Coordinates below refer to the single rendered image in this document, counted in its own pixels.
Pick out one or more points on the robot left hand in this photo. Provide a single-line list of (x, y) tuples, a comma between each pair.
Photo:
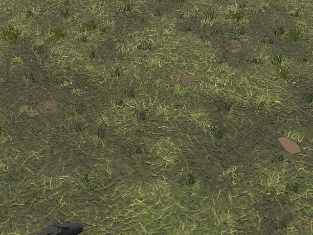
[(71, 228)]

